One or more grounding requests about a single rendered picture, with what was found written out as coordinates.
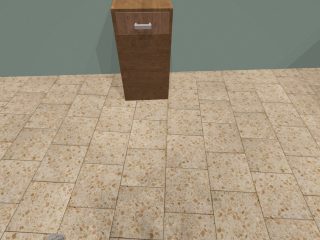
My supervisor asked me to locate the handle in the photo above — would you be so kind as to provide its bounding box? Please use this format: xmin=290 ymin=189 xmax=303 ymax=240
xmin=134 ymin=23 xmax=152 ymax=30

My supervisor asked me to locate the cabinet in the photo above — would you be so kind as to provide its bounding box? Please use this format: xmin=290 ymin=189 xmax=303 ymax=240
xmin=110 ymin=0 xmax=173 ymax=101

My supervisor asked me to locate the drawer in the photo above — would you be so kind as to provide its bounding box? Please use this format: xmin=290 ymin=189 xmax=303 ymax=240
xmin=115 ymin=11 xmax=169 ymax=34

